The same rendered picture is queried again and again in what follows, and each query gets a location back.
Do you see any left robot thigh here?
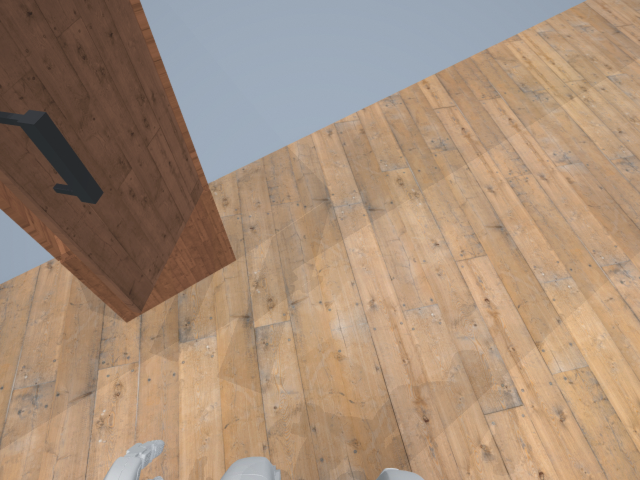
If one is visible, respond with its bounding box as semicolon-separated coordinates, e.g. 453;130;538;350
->
220;457;281;480

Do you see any robot left hand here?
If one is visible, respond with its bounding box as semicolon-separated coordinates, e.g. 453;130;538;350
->
103;440;164;480

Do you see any cupboard door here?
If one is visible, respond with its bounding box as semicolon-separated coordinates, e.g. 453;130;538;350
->
0;0;203;313

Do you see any handle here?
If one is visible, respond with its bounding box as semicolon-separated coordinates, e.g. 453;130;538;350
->
0;110;104;204

